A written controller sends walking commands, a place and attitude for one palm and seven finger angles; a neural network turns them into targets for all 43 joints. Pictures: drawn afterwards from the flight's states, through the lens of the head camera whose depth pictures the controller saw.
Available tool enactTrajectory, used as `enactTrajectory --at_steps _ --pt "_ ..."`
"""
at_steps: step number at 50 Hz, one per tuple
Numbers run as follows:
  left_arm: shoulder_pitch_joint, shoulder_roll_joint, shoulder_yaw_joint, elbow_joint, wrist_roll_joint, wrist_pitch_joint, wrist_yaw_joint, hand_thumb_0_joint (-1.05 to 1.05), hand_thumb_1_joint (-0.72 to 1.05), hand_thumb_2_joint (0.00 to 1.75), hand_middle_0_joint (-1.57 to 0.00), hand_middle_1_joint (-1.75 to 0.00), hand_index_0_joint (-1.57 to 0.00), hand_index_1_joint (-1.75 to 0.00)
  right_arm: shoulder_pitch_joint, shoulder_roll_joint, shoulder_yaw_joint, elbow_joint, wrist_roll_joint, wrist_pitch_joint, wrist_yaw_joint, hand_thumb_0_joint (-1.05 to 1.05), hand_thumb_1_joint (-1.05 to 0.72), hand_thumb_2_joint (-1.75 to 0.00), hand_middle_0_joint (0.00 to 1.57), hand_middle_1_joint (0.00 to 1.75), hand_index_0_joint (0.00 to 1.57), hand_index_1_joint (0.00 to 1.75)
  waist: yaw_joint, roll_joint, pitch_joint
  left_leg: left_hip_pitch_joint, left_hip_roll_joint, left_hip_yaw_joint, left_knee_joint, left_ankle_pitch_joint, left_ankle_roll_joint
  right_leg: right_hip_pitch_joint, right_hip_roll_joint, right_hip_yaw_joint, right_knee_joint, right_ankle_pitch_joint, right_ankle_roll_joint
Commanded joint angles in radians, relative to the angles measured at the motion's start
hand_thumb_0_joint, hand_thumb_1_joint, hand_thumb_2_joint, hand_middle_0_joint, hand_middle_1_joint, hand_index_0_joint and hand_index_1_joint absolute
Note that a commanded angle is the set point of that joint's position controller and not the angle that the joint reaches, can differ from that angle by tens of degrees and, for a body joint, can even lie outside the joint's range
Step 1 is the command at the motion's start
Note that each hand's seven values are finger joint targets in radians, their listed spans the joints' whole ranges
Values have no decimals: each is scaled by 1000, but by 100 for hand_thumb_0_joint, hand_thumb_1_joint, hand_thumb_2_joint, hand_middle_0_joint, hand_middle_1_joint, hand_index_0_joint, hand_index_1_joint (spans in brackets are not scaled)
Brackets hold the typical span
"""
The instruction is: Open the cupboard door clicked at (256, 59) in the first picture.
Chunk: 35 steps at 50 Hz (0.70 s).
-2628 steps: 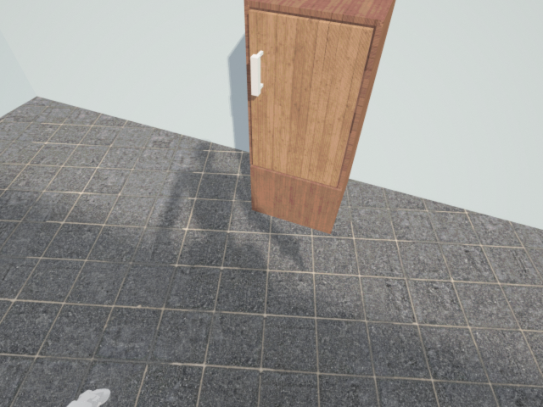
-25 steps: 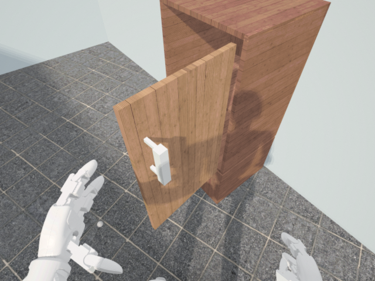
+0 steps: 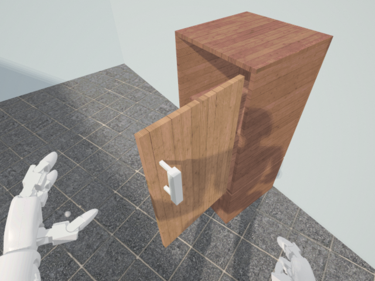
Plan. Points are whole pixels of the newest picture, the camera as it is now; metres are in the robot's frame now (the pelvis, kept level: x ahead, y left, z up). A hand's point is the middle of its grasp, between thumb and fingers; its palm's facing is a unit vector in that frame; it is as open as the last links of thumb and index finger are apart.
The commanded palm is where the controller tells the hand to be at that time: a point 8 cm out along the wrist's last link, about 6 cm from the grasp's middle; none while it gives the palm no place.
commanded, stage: draw the hand back to the body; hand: left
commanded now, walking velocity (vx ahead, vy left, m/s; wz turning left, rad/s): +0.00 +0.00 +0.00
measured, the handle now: (170, 182) +0.37 +0.09 -0.01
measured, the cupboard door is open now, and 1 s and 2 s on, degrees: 97 97 97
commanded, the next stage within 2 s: step back with the hand held close in 0.64 s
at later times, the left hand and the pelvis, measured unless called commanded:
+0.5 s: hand (49, 199) +0.20 +0.25 +0.16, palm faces +0.44 -0.81 -0.38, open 7.6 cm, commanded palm +0.15 +0.29 +0.18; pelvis +0.01 -0.01 +0.01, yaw -1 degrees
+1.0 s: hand (49, 203) +0.19 +0.24 +0.16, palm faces +0.36 -0.80 -0.48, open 7.4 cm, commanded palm +0.13 +0.29 +0.19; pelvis -0.01 -0.01 +0.01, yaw -1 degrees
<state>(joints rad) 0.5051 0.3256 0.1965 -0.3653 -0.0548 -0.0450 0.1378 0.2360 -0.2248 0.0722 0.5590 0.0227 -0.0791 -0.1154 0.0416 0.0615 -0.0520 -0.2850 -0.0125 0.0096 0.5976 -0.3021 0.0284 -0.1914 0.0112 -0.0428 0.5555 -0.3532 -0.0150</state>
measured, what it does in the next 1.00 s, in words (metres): stands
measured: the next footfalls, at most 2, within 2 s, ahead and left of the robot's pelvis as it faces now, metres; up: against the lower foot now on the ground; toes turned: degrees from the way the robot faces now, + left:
none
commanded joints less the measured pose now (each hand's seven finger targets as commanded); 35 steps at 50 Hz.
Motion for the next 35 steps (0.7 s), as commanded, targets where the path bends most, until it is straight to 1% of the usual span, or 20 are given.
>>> enactTrajectory --at_steps 1,2,4,7,9,11,12,13,14,15,17,18,19,23,26,27,28,29,33,35 --pt "-77 162 141 -207 -3 -67 8 0 48 72 -19 -30 -19 -30 -136 -104 -54 -144 -12 -64 0 0 -90 -90 20 30 20 30 8 -19 -28 140 34 -39 -150 231 -3 -13 -12 4 -138 242 -7" --pt "-71 172 158 -189 -4 -66 7 0 51 74 -19 -30 -19 -30 -146 -106 -57 -139 -11 -63 2 0 -90 -90 20 30 20 30 12 -27 -20 143 34 -31 -153 241 -2 2 -13 8 -150 257 -8" --pt "-85 182 179 -223 -4 -73 6 0 58 76 -19 -30 -19 -30 -147 -104 -60 -133 -12 -64 7 0 -90 -90 20 30 20 30 14 6 -35 169 33 -25 -163 279 -2 23 -14 10 -158 292 -8" --pt "-101 207 216 -227 -7 -76 6 0 69 81 -19 -30 -19 -30 -155 -106 -62 -122 -16 -65 11 0 -90 -90 20 30 20 30 19 -2 -22 182 35 -23 -180 300 -5 45 -11 9 -179 308 -8" --pt "-121 209 230 -245 -8 -79 5 0 76 84 -19 -30 -19 -30 -158 -104 -65 -117 -15 -64 13 0 -90 -90 20 30 20 30 18 25 -22 199 35 -21 -189 316 -6 50 -11 12 -186 319 -7" --pt "-130 230 264 -252 -10 -86 9 0 83 87 -20 -30 -20 -30 -158 -105 -68 -111 -18 -66 13 0 -90 -90 20 30 20 30 22 23 -32 209 33 -18 -195 322 -6 64 -11 11 -194 329 -6" --pt "-126 241 279 -234 -12 -83 9 0 87 88 -20 -30 -20 -30 -163 -107 -69 -107 -18 -65 13 0 -90 -90 20 30 20 30 26 7 -23 204 32 -16 -196 320 -5 75 -11 11 -202 334 -8" --pt "-131 227 273 -241 -15 -85 6 0 90 90 -20 -30 -20 -30 -165 -103 -70 -107 -17 -64 15 0 -90 -90 20 30 20 30 21 5 -13 210 35 -15 -200 329 -6 72 -10 11 -202 342 -6" --pt "-117 206 259 -208 -16 -81 2 0 90 90 -20 -30 -20 -30 -166 -105 -72 -102 -16 -61 15 0 -90 -90 20 30 20 30 21 7 0 213 34 -10 -201 326 -4 61 -10 13 -207 341 -3" --pt "-105 178 237 -183 -18 -76 -4 0 90 90 -20 -30 -20 -30 -161 -104 -72 -101 -17 -57 19 0 -90 -90 20 30 20 30 16 -12 14 211 35 -12 -207 317 -4 57 -9 9 -211 331 -2" --pt "-104 152 211 -152 -17 -74 -10 0 90 90 -20 -30 -20 -30 -160 -111 -77 -97 -16 -50 25 0 -90 -90 20 30 20 30 14 -13 29 208 37 -12 -217 304 -6 60 -9 8 -222 315 -3" --pt "-100 150 205 -156 -18 -73 -12 0 90 90 -20 -30 -20 -30 -162 -113 -82 -100 -15 -48 25 0 -90 -90 20 30 20 30 12 -15 20 218 39 -10 -218 306 -3 60 -10 12 -222 318 0" --pt "-121 165 214 -169 -16 -73 -12 0 90 90 -20 -30 -20 -30 -164 -115 -83 -102 -17 -45 25 0 -90 -90 20 30 20 30 14 -27 15 219 37 -10 -221 300 -2 61 -8 13 -226 315 1" --pt "-155 210 246 -218 -15 -86 -7 0 90 90 -20 -30 -20 -30 -180 -110 -85 -104 -21 -47 19 0 -90 -90 20 30 20 30 21 -25 -28 238 30 -5 -217 283 4 81 -12 24 -238 315 0" --pt "-152 228 262 -258 -11 -96 -2 0 90 90 -20 -30 -20 -30 -181 -103 -81 -98 -21 -58 17 0 -90 -90 20 30 20 30 26 33 -50 251 25 -2 -213 309 1 96 -13 23 -236 340 -2" --pt "-157 243 272 -259 -9 -95 1 0 90 90 -20 -30 -20 -30 -181 -103 -80 -95 -22 -60 16 0 -90 -90 20 30 20 30 27 38 -47 245 23 -1 -211 312 -1 106 -15 23 -236 347 -4" --pt "-144 225 262 -254 -11 -95 1 0 90 90 -20 -30 -20 -30 -182 -98 -78 -93 -22 -64 16 0 -90 -90 20 30 20 30 25 36 -26 242 24 -2 -214 311 -2 94 -14 22 -240 345 -3" --pt "-136 226 263 -254 -11 -95 1 0 90 90 -20 -30 -20 -30 -181 -99 -79 -91 -22 -66 17 0 -90 -90 20 30 20 30 25 50 -28 249 24 0 -213 314 -1 89 -13 24 -242 350 -2" --pt "-122 194 240 -203 -15 -90 -5 0 90 90 -20 -30 -20 -30 -181 -102 -83 -86 -20 -64 20 0 -90 -90 20 30 20 30 18 6 31 234 28 -1 -226 292 -3 70 -9 21 -257 322 0" --pt "-117 189 242 -176 -18 -89 -9 0 90 90 -20 -30 -20 -30 -177 -104 -87 -84 -20 -59 18 0 -90 -90 20 30 20 30 19 -35 26 239 28 5 -226 286 2 68 -8 21 -261 319 5"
